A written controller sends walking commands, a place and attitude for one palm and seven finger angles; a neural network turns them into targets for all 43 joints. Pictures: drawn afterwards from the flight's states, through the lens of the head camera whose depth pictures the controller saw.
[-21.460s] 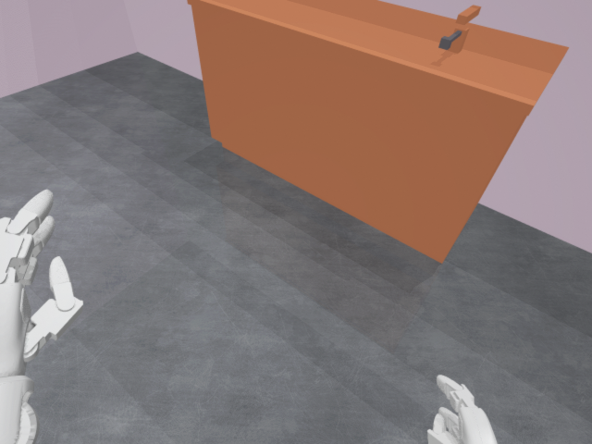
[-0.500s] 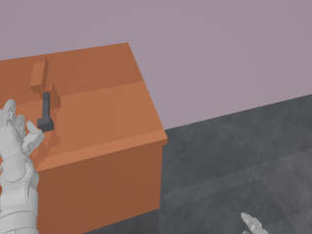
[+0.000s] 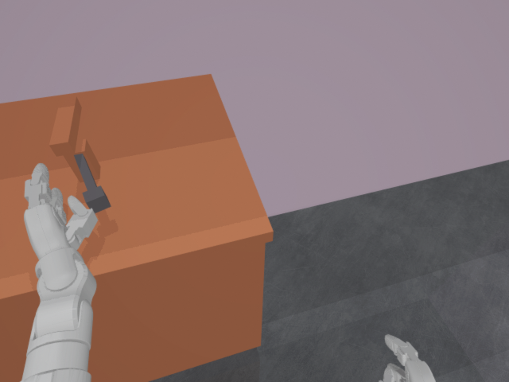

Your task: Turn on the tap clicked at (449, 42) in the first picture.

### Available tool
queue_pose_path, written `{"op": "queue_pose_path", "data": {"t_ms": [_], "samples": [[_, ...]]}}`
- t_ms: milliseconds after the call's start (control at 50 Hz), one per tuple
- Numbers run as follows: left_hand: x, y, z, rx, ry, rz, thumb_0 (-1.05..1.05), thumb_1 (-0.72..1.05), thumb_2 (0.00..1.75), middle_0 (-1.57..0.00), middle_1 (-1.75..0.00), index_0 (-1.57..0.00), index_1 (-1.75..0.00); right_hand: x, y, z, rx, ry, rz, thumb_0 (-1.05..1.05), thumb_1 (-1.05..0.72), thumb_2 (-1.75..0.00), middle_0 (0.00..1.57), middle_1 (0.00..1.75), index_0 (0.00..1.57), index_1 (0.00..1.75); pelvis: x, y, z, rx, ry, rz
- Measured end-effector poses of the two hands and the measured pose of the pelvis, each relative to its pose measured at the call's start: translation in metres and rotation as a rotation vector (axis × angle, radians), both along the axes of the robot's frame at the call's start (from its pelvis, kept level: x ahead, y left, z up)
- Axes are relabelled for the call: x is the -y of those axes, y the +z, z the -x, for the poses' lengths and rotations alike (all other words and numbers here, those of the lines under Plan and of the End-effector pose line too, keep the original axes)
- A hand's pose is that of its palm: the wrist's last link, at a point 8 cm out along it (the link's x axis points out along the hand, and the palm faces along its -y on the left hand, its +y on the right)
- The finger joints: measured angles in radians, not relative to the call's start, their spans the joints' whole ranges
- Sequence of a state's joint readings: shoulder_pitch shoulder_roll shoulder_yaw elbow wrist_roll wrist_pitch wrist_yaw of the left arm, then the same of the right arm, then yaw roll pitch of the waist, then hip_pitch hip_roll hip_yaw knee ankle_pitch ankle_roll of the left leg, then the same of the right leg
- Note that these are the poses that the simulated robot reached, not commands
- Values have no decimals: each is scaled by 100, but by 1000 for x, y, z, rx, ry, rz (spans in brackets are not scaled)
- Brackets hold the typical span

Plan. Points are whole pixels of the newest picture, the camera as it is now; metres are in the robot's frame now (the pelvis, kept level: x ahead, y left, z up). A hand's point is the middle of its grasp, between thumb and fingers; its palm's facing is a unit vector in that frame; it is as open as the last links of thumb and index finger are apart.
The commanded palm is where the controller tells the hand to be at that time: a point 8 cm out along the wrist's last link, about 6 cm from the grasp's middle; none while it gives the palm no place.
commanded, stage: push the lever round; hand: left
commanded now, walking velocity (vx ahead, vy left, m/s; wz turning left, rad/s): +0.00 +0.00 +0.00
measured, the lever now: (96, 199) +0.35 +0.28 +0.11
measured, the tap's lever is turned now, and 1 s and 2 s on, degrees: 17 44 71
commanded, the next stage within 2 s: none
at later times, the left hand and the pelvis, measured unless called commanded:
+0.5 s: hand (118, 206) +0.35 +0.24 +0.10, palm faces +0.68 -0.73 -0.07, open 7.7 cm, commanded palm +0.30 +0.27 +0.10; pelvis +0.00 -0.01 +0.00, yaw +0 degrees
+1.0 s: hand (135, 192) +0.38 +0.23 +0.10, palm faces +0.76 -0.65 -0.07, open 7.8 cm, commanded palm +0.33 +0.24 +0.10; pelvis +0.00 -0.01 +0.00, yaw +1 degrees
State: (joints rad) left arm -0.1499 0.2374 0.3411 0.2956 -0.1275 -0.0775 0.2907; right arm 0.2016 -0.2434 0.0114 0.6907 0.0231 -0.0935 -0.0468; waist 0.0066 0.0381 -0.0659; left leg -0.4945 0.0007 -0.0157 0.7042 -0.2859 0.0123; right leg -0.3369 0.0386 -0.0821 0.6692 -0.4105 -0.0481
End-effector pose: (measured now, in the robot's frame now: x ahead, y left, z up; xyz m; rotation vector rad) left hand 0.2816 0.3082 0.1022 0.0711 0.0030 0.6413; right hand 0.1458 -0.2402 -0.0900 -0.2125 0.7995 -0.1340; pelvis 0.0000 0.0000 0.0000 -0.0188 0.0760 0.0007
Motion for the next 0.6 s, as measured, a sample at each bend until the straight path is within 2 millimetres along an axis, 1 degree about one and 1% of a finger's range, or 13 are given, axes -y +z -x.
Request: {"op": "queue_pose_path", "data": {"t_ms": [100, 220, 440, 600], "samples": [[5, 1, 2, 4, 30, 2, 1, 91, 91, -15, -15, -15, -15, 1, 0, -2, 0, 0, -4, 1, -91, -90, 20, 30, 20, 30, 1, 0, -2, 5, -1, 0], [16, 1, 3, 7, 52, 3, 2, 92, 91, -15, -15, -15, -15, 2, -2, -2, -12, 6, -1, 1, -91, -90, 20, 30, 20, 30, 2, -1, 0, 11, 5, 0], [38, 2, -11, -10, 96, 11, 1, 92, 91, -15, -15, -15, -15, 4, -6, 2, -42, 1, -4, 1, -91, -90, 20, 30, 20, 30, 5, -1, 4, 5, 7, -3], [48, 2, -18, -24, 144, 22, 1, 91, 91, -15, -15, -15, -15, 7, -8, 8, -66, -12, -6, 1, -91, -90, 20, 30, 20, 30, 8, -1, 4, 8, 8, -3]]}}
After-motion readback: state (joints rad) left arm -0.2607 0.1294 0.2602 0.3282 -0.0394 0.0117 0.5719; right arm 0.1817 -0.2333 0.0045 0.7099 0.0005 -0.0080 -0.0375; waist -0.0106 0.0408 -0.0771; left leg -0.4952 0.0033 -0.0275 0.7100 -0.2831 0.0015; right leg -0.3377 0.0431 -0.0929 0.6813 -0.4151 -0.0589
